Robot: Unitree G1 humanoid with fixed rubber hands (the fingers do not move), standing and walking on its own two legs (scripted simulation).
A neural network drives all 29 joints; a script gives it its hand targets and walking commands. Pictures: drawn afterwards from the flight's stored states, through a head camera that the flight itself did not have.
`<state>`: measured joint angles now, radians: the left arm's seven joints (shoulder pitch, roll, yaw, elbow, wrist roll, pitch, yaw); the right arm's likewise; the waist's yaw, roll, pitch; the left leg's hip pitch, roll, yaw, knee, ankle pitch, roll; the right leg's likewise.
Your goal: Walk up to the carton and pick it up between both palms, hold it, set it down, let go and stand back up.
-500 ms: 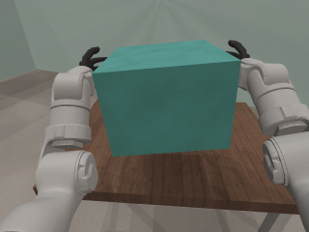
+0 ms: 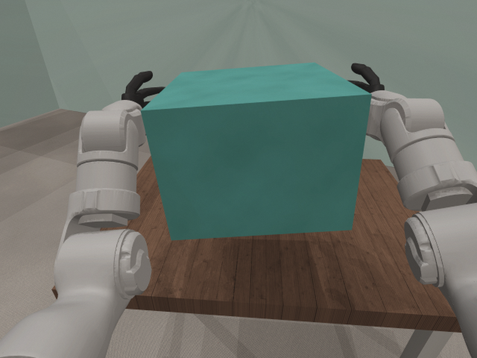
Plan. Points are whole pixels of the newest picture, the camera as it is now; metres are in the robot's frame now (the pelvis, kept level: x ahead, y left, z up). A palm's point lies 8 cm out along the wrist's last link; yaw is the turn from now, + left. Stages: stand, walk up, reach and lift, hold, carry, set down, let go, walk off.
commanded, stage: hold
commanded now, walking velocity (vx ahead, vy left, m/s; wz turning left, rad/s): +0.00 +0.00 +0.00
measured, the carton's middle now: (253, 138) +0.40 +0.00 +0.27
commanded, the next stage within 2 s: none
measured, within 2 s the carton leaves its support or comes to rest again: neither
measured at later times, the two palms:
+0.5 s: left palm (136, 117) +0.37 +0.18 +0.32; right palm (369, 108) +0.37 -0.18 +0.34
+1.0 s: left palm (132, 119) +0.38 +0.19 +0.32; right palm (359, 110) +0.38 -0.17 +0.33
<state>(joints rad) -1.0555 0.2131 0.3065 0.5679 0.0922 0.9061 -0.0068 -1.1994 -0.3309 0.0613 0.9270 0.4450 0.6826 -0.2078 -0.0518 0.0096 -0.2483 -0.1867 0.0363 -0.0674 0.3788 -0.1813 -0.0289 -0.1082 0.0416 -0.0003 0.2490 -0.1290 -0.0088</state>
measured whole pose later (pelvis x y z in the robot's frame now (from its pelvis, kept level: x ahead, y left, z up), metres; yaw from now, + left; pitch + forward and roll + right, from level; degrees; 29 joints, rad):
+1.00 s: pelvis +0.00 +0.00 +0.00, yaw +0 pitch +0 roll -2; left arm -1.06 0.22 0.31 0.55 0.10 0.89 -0.02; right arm -1.19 -0.32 0.05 0.89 0.45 0.68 -0.22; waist -0.06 -0.01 -0.23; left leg -0.21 0.03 -0.08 0.39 -0.18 -0.03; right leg -0.12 0.05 0.02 0.24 -0.13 -0.01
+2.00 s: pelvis +0.00 +0.00 +0.00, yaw +0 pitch +0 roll -2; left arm -1.02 0.21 0.27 0.51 0.08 0.90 0.01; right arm -1.17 -0.34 0.08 0.87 0.48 0.69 -0.22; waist -0.06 0.01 -0.26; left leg -0.20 0.03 -0.09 0.40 -0.20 -0.03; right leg -0.11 0.05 0.03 0.25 -0.13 -0.01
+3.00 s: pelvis +0.00 +0.00 +0.00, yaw +0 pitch +0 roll -2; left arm -1.05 0.20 0.30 0.57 0.09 0.89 0.01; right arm -1.19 -0.34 0.08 0.93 0.47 0.70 -0.21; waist -0.06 0.01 -0.26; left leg -0.20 0.03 -0.09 0.39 -0.19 -0.03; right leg -0.11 0.06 0.05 0.24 -0.13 -0.01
